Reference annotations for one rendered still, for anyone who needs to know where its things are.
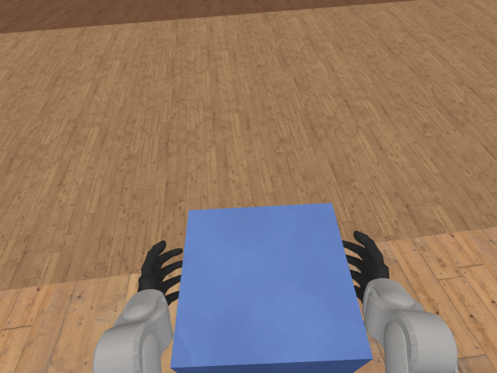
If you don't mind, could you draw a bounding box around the right robot forearm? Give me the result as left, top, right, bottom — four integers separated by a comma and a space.
363, 278, 458, 373

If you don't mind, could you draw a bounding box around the carton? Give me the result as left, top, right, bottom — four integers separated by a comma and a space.
170, 203, 373, 373

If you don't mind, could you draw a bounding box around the left robot forearm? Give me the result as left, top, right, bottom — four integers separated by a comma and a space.
92, 289, 174, 373

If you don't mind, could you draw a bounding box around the right robot hand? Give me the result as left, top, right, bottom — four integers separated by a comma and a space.
342, 231, 390, 304

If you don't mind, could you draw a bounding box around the left robot hand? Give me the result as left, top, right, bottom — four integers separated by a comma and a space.
137, 240, 183, 305

